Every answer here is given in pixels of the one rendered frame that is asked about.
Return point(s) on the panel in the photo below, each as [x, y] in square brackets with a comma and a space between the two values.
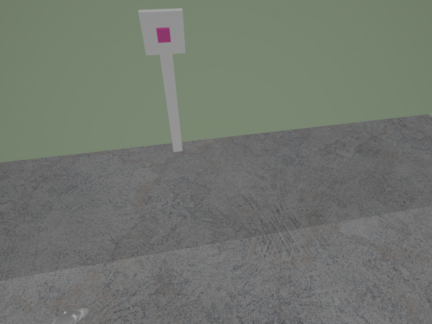
[150, 20]

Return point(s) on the button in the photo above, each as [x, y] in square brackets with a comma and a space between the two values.
[163, 35]

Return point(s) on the left robot hand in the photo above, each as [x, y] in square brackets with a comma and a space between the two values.
[72, 315]

